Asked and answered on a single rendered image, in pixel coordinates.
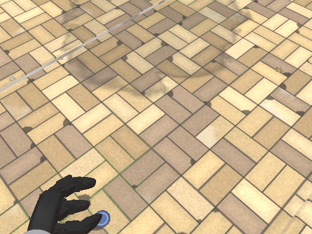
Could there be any left robot hand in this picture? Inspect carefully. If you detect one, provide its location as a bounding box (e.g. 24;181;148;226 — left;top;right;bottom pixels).
27;175;102;234

